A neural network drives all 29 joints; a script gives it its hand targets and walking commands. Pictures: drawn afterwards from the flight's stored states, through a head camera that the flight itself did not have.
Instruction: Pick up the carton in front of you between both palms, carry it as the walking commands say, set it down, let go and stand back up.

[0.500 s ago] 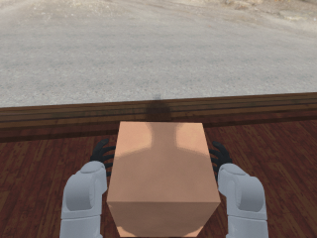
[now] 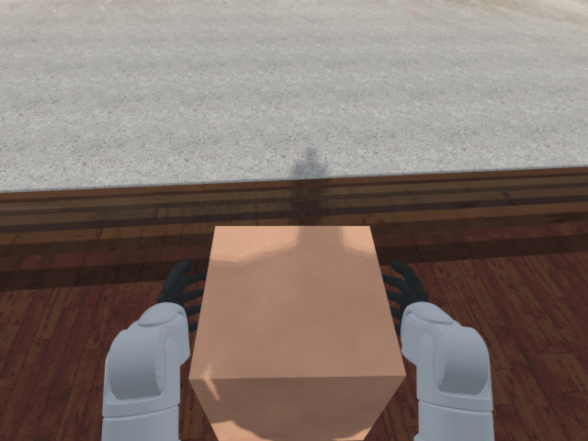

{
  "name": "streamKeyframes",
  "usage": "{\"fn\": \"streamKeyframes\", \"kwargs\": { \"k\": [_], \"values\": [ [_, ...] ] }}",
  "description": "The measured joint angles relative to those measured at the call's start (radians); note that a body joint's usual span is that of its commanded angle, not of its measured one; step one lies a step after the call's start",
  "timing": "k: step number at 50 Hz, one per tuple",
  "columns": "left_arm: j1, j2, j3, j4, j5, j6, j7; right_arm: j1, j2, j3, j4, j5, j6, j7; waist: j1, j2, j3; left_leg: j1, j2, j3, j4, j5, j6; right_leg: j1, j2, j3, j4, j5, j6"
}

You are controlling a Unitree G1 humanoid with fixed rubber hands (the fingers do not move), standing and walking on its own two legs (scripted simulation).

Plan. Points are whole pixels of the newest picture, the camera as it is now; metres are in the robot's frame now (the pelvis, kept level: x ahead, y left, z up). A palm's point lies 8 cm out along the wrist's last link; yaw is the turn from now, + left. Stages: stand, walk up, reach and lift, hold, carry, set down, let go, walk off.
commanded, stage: carry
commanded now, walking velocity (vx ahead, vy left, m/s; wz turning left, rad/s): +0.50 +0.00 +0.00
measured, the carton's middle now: (292, 338) +0.27 +0.00 +0.00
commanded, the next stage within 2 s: none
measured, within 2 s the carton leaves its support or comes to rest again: neither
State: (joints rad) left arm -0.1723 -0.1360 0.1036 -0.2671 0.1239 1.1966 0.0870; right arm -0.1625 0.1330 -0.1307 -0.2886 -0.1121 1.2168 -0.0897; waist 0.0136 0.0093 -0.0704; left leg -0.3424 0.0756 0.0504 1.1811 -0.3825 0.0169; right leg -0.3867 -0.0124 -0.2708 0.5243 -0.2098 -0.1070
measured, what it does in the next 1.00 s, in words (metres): walks ahead: left foot, then right foot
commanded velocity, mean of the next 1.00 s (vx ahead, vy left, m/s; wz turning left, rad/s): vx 0.50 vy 0.00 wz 0.00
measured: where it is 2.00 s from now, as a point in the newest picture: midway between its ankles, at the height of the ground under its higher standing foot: (265, 230)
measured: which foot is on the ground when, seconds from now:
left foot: up 0.00-0.36, down 0.38-0.88, up 0.90-1.00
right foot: down 0.00-0.40, up 0.42-0.84, down 0.86-1.00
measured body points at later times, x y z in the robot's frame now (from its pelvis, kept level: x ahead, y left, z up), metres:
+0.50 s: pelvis +0.35 +0.04 +0.00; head +0.37 +0.04 +0.45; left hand +0.65 +0.16 +0.07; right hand +0.62 -0.14 +0.07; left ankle +0.42 +0.09 -0.73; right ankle +0.17 -0.06 -0.62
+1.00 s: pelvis +0.65 -0.02 -0.01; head +0.71 -0.03 +0.44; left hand +1.03 +0.14 +0.07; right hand +1.04 -0.17 +0.07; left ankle +0.53 +0.11 -0.63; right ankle +0.72 -0.08 -0.73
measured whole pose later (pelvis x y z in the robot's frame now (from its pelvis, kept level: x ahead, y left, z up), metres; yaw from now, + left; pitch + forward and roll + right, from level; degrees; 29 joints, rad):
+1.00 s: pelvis +0.65 -0.02 -0.01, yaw -2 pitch +3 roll +0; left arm -0.69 0.00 0.19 0.18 0.05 1.18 0.13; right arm -0.70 -0.02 -0.20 0.17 -0.05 1.21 -0.12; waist 0.05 0.01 0.06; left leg -0.43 -0.01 0.00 1.26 -0.43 0.05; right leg -0.47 0.01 -0.17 0.62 -0.22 -0.11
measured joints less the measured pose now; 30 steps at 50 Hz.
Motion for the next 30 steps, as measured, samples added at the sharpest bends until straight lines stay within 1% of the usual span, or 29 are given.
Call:
{"fn": "streamKeyframes", "kwargs": {
  "k": [2,5,7,10,13,17,18,19,20,21,22,23,24,25,26,28,30],
  "values": [
    [0.016,0.002,0.004,-0.005,-0.002,-0.006,0.0,0.003,0.0,0.012,0.012,-0.003,-0.009,0.002,0.012,-0.011,0.008,-0.101,0.007,0.012,-0.016,0.06,0.002,0.062,0.002,0.008,-0.071,0.001,0.005],
    [0.031,0.004,0.009,-0.017,-0.009,-0.025,0.0,0.011,-0.001,0.03,0.014,-0.009,-0.032,0.005,0.024,-0.021,0.007,-0.206,0.019,0.029,-0.134,0.118,-0.007,0.152,0.001,0.025,-0.161,-0.006,0.014],
    [0.038,0.005,0.01,-0.023,-0.015,-0.037,0.0,0.021,-0.001,0.04,0.006,-0.012,-0.045,0.006,0.025,-0.024,-0.001,-0.25,0.024,0.041,-0.233,0.159,-0.015,0.21,0.0,0.036,-0.207,-0.019,0.023],
    [0.04,0.005,0.006,-0.041,-0.021,-0.043,-0.001,0.035,-0.003,0.048,-0.023,-0.015,-0.052,0.006,0.018,-0.021,-0.011,-0.283,0.026,0.065,-0.384,0.228,-0.019,0.297,-0.003,0.048,-0.254,-0.056,0.042],
    [0.036,0.005,-0.003,-0.075,-0.024,-0.034,-0.001,0.045,-0.004,0.048,-0.072,-0.01,-0.043,0.002,0.007,-0.016,-0.017,-0.284,0.017,0.1,-0.517,0.288,-0.01,0.383,-0.004,0.055,-0.275,-0.112,0.065],
    [0.027,0.004,-0.01,-0.116,-0.022,-0.008,-0.002,0.042,-0.003,0.043,-0.12,0.0,-0.017,-0.003,0.001,-0.023,-0.02,-0.23,-0.018,0.163,-0.642,0.334,0.02,0.491,-0.017,0.068,-0.256,-0.218,0.105],
    [0.024,0.003,-0.009,-0.123,-0.019,0.0,-0.002,0.035,-0.003,0.041,-0.122,0.002,-0.01,-0.003,-0.001,-0.027,-0.019,-0.196,-0.033,0.182,-0.672,0.329,0.026,0.505,-0.027,0.068,-0.21,-0.259,0.115],
    [0.021,0.004,-0.005,-0.129,-0.017,0.007,-0.002,0.024,-0.002,0.041,-0.118,0.004,-0.004,-0.003,-0.003,-0.031,-0.017,-0.16,-0.046,0.194,-0.689,0.332,0.044,0.5,-0.043,0.067,-0.123,-0.304,0.121],
    [0.012,0.004,0.007,-0.125,-0.016,0.013,-0.001,0.01,0.0,0.042,-0.1,0.003,-0.005,-0.003,-0.011,-0.051,-0.011,-0.159,-0.055,0.206,-0.64,0.308,0.073,0.455,-0.075,0.076,0.022,-0.291,0.118],
    [0.003,0.003,0.02,-0.118,-0.015,0.018,-0.001,-0.008,0.002,0.04,-0.079,0.002,-0.005,-0.003,-0.021,-0.056,-0.003,-0.162,-0.056,0.211,-0.594,0.262,0.09,0.378,-0.081,0.118,0.213,-0.28,0.114],
    [-0.007,0.003,0.03,-0.11,-0.014,0.022,-0.001,-0.025,0.004,0.035,-0.061,0.002,-0.003,-0.004,-0.028,-0.053,0.009,-0.152,-0.053,0.212,-0.576,0.223,0.098,0.286,-0.066,0.168,0.404,-0.275,0.108],
    [-0.014,0.001,0.038,-0.104,-0.012,0.026,-0.001,-0.036,0.006,0.031,-0.048,0.002,-0.001,-0.004,-0.033,-0.047,0.021,-0.133,-0.051,0.212,-0.582,0.199,0.099,0.196,-0.05,0.203,0.561,-0.263,0.097],
    [-0.021,-0.003,0.043,-0.099,-0.01,0.029,0.0,-0.042,0.007,0.026,-0.042,0.003,0.001,-0.005,-0.037,-0.041,0.031,-0.109,-0.051,0.21,-0.602,0.194,0.085,0.113,-0.04,0.22,0.669,-0.243,0.086],
    [-0.029,-0.004,0.044,-0.095,-0.008,0.03,0.0,-0.046,0.008,0.02,-0.041,0.004,0.001,-0.005,-0.042,-0.036,0.04,-0.084,-0.053,0.208,-0.626,0.189,0.082,0.039,-0.039,0.226,0.728,-0.217,0.076],
    [-0.037,-0.005,0.044,-0.09,-0.007,0.029,0.0,-0.049,0.009,0.013,-0.04,0.007,-0.001,-0.006,-0.046,-0.032,0.046,-0.058,-0.056,0.205,-0.65,0.184,0.083,-0.026,-0.042,0.228,0.749,-0.19,0.07],
    [-0.059,-0.008,0.047,-0.078,-0.005,0.021,0.0,-0.061,0.01,-0.002,-0.04,0.01,-0.008,-0.007,-0.056,-0.025,0.054,-0.009,-0.061,0.195,-0.691,0.169,0.085,-0.135,-0.055,0.226,0.73,-0.141,0.063],
    [-0.084,-0.01,0.05,-0.063,-0.003,0.007,0.001,-0.081,0.009,-0.018,-0.032,0.015,-0.02,-0.007,-0.062,-0.021,0.053,0.038,-0.065,0.182,-0.719,0.149,0.081,-0.216,-0.069,0.225,0.671,-0.1,0.066]
  ]
}}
